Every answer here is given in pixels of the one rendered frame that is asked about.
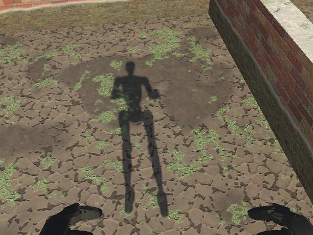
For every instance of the left robot hand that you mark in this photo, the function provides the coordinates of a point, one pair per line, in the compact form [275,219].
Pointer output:
[58,224]

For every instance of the right robot hand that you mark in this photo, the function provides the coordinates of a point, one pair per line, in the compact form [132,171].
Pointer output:
[281,215]

